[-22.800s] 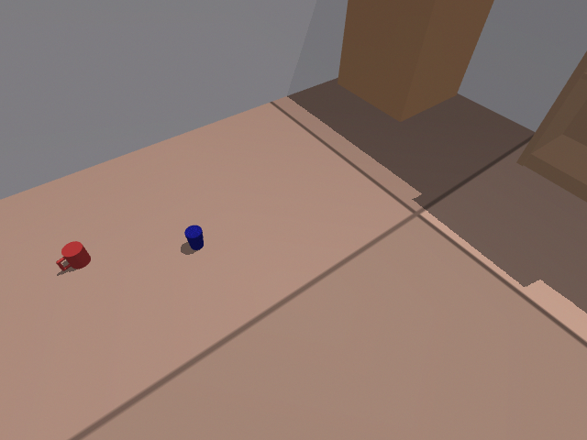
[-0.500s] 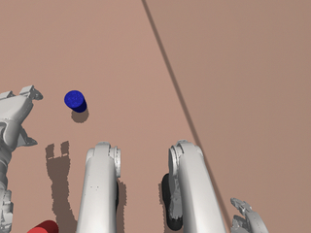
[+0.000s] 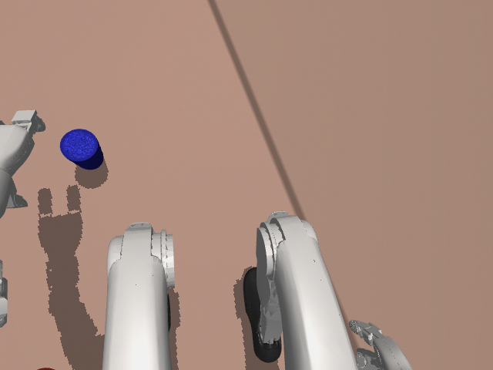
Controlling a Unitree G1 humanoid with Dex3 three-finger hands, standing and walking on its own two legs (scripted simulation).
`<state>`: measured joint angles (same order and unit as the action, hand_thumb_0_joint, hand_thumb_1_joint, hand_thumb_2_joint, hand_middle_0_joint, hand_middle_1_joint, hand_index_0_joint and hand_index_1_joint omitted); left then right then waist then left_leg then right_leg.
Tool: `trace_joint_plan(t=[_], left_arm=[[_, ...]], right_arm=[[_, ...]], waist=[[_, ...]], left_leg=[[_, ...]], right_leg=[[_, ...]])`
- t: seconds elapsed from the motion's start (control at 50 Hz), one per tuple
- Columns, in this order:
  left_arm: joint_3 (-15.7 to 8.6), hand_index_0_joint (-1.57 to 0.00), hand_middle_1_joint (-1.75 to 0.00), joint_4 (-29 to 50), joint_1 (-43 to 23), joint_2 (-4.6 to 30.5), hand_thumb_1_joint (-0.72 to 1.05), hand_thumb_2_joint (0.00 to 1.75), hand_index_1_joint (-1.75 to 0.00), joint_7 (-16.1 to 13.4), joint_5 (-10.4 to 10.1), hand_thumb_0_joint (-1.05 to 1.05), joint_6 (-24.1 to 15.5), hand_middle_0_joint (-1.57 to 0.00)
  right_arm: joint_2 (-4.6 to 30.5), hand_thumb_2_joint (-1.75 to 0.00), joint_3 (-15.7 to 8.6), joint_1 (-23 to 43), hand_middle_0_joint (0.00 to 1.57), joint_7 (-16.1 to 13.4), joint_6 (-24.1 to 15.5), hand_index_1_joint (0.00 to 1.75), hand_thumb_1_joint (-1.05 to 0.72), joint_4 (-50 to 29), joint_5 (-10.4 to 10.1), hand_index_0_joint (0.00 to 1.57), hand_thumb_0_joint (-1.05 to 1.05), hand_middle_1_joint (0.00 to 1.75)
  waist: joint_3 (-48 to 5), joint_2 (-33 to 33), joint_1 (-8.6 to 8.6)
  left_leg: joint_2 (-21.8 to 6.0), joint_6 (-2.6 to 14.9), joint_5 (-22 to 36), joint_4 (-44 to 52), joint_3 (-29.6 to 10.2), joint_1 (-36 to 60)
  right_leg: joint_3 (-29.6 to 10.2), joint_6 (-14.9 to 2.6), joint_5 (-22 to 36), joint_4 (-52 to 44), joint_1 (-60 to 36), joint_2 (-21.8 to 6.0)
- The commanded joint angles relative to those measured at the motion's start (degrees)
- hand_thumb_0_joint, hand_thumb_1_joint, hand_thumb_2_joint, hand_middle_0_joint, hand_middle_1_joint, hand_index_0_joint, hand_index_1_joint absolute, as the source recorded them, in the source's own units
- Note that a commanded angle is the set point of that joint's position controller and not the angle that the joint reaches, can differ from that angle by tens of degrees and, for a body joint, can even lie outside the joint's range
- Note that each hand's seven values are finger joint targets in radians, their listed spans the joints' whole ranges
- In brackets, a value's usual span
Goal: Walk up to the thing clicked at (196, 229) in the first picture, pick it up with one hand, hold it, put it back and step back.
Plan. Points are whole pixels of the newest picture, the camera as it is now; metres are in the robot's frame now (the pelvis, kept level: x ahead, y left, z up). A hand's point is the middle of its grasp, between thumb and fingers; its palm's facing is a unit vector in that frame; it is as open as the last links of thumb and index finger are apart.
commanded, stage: rise first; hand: left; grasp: from above
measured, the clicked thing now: (85, 152) +0.50 +0.28 -0.31
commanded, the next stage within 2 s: approach in 0.44 s
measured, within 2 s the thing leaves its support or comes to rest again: neither
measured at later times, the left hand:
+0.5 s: hand (25, 160) +0.44 +0.34 -0.18, palm faces -0.44 -0.08 -0.90, open 14.1 cm
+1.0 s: hand (95, 118) +0.53 +0.24 -0.19, palm faces -0.34 -0.03 -0.94, open 14.1 cm
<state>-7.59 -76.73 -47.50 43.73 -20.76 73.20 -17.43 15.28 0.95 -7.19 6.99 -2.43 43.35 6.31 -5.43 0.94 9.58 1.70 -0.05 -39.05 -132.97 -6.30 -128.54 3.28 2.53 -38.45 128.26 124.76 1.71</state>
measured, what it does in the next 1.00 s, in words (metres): stands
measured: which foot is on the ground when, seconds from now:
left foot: down 0.00-1.00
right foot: down 0.00-1.00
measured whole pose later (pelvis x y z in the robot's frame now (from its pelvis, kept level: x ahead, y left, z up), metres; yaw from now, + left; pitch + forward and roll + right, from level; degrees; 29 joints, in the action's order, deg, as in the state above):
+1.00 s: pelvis +0.01 +0.00 -0.03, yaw -3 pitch +35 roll -9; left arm -4.4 -90.3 -65.4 44.9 -29.0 76.4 -7.8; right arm 16.0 7.1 -9.2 7.6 -3.4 41.1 8.8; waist -2.0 1.4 20.3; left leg 0.6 -0.6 -40.6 -138.5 -8.4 -133.8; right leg 5.0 2.3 -38.1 132.3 130.6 3.3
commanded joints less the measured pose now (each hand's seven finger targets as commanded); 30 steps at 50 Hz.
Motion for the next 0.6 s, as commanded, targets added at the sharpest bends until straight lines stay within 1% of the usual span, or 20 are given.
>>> trace_joint_plan(t=[0.0, 0.06, 0.08, 0.1, 0.12, 0.16, 0.18, 0.22, 0.24, 0.28, 0.3, 0.34, 0.36, 0.4, 0.42, 0.44, 0.5, 0.52, 0.54, 0.58], left_arm=[[-3.3, -0.14, -0.92, 6.1, -16.4, 17.2, -0.47, 0.95, -0.92, -2.7, -0.2, 0.00, -0.6, -0.15], [-4.5, -0.12, -0.95, 5.9, -17.2, 18.8, -0.49, 0.96, -0.96, -3.0, -0.6, 0.00, -0.7, -0.12], [-4.6, -0.11, -0.96, 6.0, -17.7, 18.6, -0.50, 0.98, -0.96, -3.2, -0.8, 0.00, -0.8, -0.11], [-4.5, -0.11, -0.97, 5.1, -17.3, 19.1, -0.50, 0.97, -0.97, -3.1, -0.5, 0.00, -0.8, -0.11], [-4.4, -0.10, -0.98, 5.1, -17.0, 18.5, -0.51, 0.98, -0.98, -3.2, -0.5, 0.00, -0.9, -0.10], [-4.8, -0.10, -1.00, 4.6, -16.5, 19.6, -0.52, 0.98, -1.00, -3.1, -0.3, 0.00, -0.8, -0.10], [-5.7, -0.09, -0.98, 4.8, -16.3, 20.3, -0.53, 0.99, -0.99, -3.3, -0.6, 0.00, -0.8, -0.10], [-5.0, -0.08, -1.01, 4.7, -15.4, 18.8, -0.55, 1.01, -1.01, -3.3, -0.8, 0.00, -0.5, -0.08], [-5.4, -0.07, -1.01, 5.0, -16.3, 19.3, -0.54, 1.00, -1.01, -3.4, -1.1, 0.00, -0.5, -0.07], [-5.4, -0.07, -1.01, 5.9, -16.6, 20.0, -0.55, 1.01, -1.02, -3.2, -1.0, 0.00, -0.5, -0.07], [-5.8, -0.07, -1.01, 6.4, -17.3, 21.3, -0.55, 1.01, -1.01, -3.3, -0.9, 0.00, -0.7, -0.07], [-5.9, -0.06, -1.02, 6.8, -16.7, 20.9, -0.56, 1.01, -1.02, -3.1, -0.9, 0.00, -0.8, -0.06], [-5.9, -0.06, -1.02, 6.1, -16.5, 20.7, -0.56, 1.01, -1.02, -3.2, -1.2, 0.00, -0.8, -0.06], [-5.4, -0.06, -1.02, 6.3, -17.6, 20.3, -0.57, 1.02, -1.02, -3.5, -1.1, 0.00, -1.1, -0.06], [-5.6, -0.06, -1.02, 4.8, -16.3, 20.1, -0.56, 1.02, -1.02, -3.5, -1.1, 0.00, -0.8, -0.06], [-5.1, -0.06, -1.03, 5.5, -17.3, 20.2, -0.56, 1.02, -1.03, -3.6, -0.8, 0.00, -0.9, -0.06], [-4.9, -0.06, -1.03, 4.2, -17.8, 20.4, -0.56, 1.02, -1.03, -3.6, -0.3, 0.00, -0.7, -0.06], [-4.9, -0.03, -0.97, 3.5, -17.4, 20.5, -0.61, 1.10, -1.01, -3.6, -0.5, 0.00, -0.5, -0.07], [-4.4, -0.06, -1.04, 3.9, -18.7, 20.0, -0.55, 1.02, -1.04, -3.7, -0.9, 0.00, -0.6, -0.06], [-2.5, -0.07, -1.05, 3.9, -20.4, 17.7, -0.54, 0.99, -1.04, -4.0, -0.8, 0.00, -0.6, -0.06]], right_arm=[[13.7, -0.90, -4.1, -10.6, 0.20, -0.4, 0.0, 0.30, -0.91, -0.6, 0.7, 0.20, 0.00, 0.30], [13.7, -0.90, -4.0, -10.5, 0.20, -0.4, 0.1, 0.30, -0.91, -0.7, 1.0, 0.20, 0.00, 0.30], [13.7, -0.90, -4.0, -10.4, 0.20, -0.3, 0.2, 0.30, -0.91, -0.9, 1.2, 0.20, 0.00, 0.30], [13.5, -0.90, -3.8, -10.5, 0.20, -0.3, 0.2, 0.30, -0.91, -0.9, 1.3, 0.20, 0.00, 0.30], [13.4, -0.90, -3.5, -10.7, 0.20, -0.2, 0.3, 0.30, -0.91, -0.8, 1.6, 0.20, 0.00, 0.30], [13.3, -0.90, -3.2, -10.9, 0.20, -0.2, 0.5, 0.30, -0.91, -0.6, 1.8, 0.20, 0.00, 0.30], [13.7, -0.90, -3.3, -11.2, 0.20, -0.1, 0.6, 0.30, -0.91, -0.6, 1.9, 0.20, 0.00, 0.30], [13.5, -0.90, -3.1, -11.5, 0.20, 0.1, 0.7, 0.30, -0.91, -0.6, 2.1, 0.20, 0.00, 0.30], [14.0, -0.90, -3.4, -11.3, 0.20, 0.0, 0.7, 0.30, -0.91, -0.5, 2.0, 0.20, 0.00, 0.30], [13.8, -0.90, -3.2, -11.3, 0.20, 0.1, 0.9, 0.30, -0.91, -0.5, 2.1, 0.20, 0.00, 0.30], [14.0, -0.90, -3.3, -11.3, 0.20, 0.1, 1.0, 0.30, -0.91, -0.6, 2.1, 0.20, 0.00, 0.30], [13.7, -0.90, -3.2, -11.6, 0.20, 0.1, 1.3, 0.30, -0.91, -0.7, 2.3, 0.20, 0.00, 0.30], [14.0, -0.90, -3.3, -11.6, 0.20, 0.2, 1.2, 0.30, -0.91, -0.7, 2.2, 0.20, 0.00, 0.30], [14.1, -0.90, -2.9, -11.3, 0.20, 0.3, 1.3, 0.30, -0.91, -0.7, 2.6, 0.20, 0.00, 0.30], [14.4, -0.90, -2.9, -11.5, 0.20, 0.3, 1.2, 0.30, -0.91, -0.6, 2.3, 0.20, 0.00, 0.30], [14.4, -0.90, -2.8, -11.5, 0.20, 0.3, 1.3, 0.30, -0.90, -0.7, 2.3, 0.20, 0.00, 0.30], [14.5, -0.90, -2.6, -11.6, 0.20, 0.4, 1.4, 0.30, -0.90, -0.8, 2.3, 0.20, 0.00, 0.30], [14.5, -0.91, -2.4, -11.5, 0.20, 0.4, 1.3, 0.30, -0.91, -0.9, 2.1, 0.20, 0.00, 0.30], [14.6, -0.90, -2.5, -11.3, 0.20, 0.4, 1.2, 0.30, -0.90, -1.0, 2.2, 0.20, 0.00, 0.30], [14.6, -0.90, -2.2, -11.3, 0.20, 0.3, 0.9, 0.30, -0.90, -0.7, 2.3, 0.20, 0.00, 0.30]], waist=[[-35.8, -15.4, -0.55], [-37.1, -14.8, -0.48], [-37.3, -14.7, -0.17], [-37.1, -13.9, -0.33], [-36.8, -14.0, 0.00], [-37.5, -14.0, -0.23], [-37.8, -14.1, -0.35], [-38.2, -14.8, -0.12], [-38.0, -14.9, 0.25], [-38.4, -15.4, 0.11], [-38.4, -16.1, 0.19], [-38.8, -15.8, -0.05], [-38.0, -16.1, 0.35], [-37.3, -17.5, 0.89], [-36.1, -17.1, 0.63], [-36.0, -17.4, 1.11], [-35.7, -16.7, 1.43], [-34.8, -16.4, 1.11], [-34.1, -17.1, 1.78], [-34.3, -17.6, 2.68]], left_leg=[[0.1, 1.69, 8.1, 15.0, 3.1, 30.9], [0.1, 1.90, 9.0, 13.8, 3.6, 30.1], [0.1, 2.04, 9.1, 13.2, 3.9, 29.6], [0.2, 2.20, 8.9, 12.8, 4.2, 28.6], [0.3, 2.31, 9.5, 12.2, 4.6, 27.6], [0.3, 2.29, 10.8, 11.9, 4.5, 27.6], [0.2, 2.22, 11.3, 11.9, 4.3, 28.6], [0.0, 2.04, 13.2, 11.7, 3.8, 30.6], [-0.2, 2.00, 13.1, 11.6, 3.5, 30.8], [-0.1, 2.02, 13.7, 10.9, 3.7, 29.7], [-0.1, 2.00, 13.2, 10.9, 3.8, 29.1], [-0.2, 1.94, 13.4, 10.9, 3.7, 29.3], [-0.4, 1.82, 13.4, 11.1, 3.2, 30.4], [-0.4, 1.74, 13.3, 10.8, 3.0, 30.3], [-0.5, 1.59, 13.1, 11.3, 2.6, 30.3], [-0.6, 1.54, 13.0, 11.2, 2.3, 30.4], [-0.4, 1.86, 11.6, 10.7, 3.1, 28.3], [-0.4, 1.84, 10.8, 11.0, 3.1, 28.1], [-0.5, 1.79, 9.5, 11.1, 2.9, 27.4], [-0.7, 1.70, 9.5, 10.8, 2.5, 28.5]], right_leg=[[4.3, -4.28, 8.3, -11.7, -14.3, 0.5], [4.3, -4.37, 9.2, -11.4, -15.0, 0.8], [4.2, -4.25, 9.6, -11.5, -15.7, 0.8], [4.1, -4.32, 9.6, -11.9, -16.4, 1.1], [4.0, -4.05, 10.4, -11.8, -17.6, 0.9], [4.0, -4.08, 11.6, -11.5, -18.5, 1.1], [4.1, -4.11, 11.7, -11.2, -18.0, 1.0], [4.4, -4.12, 13.0, -11.0, -17.7, 1.1], [4.5, -4.16, 13.0, -10.6, -16.4, 1.0], [4.2, -4.13, 13.8, -10.5, -17.6, 1.3], [4.2, -4.21, 13.6, -10.2, -17.8, 1.2], [4.4, -4.22, 13.4, -10.1, -18.0, 1.4], [4.6, -4.28, 13.0, -9.9, -16.4, 1.3], [4.9, -4.24, 12.9, -9.4, -15.5, 1.3], [5.0, -4.30, 12.6, -9.2, -14.6, 1.2], [5.3, -4.32, 12.6, -8.9, -14.3, 1.3], [5.2, -4.37, 12.2, -9.7, -15.3, 1.6], [5.1, -4.47, 11.5, -9.8, -14.9, 1.5], [5.3, -4.44, 10.4, -9.4, -14.0, 1.5], [5.7, -4.34, 10.6, -9.2, -12.8, 1.6]])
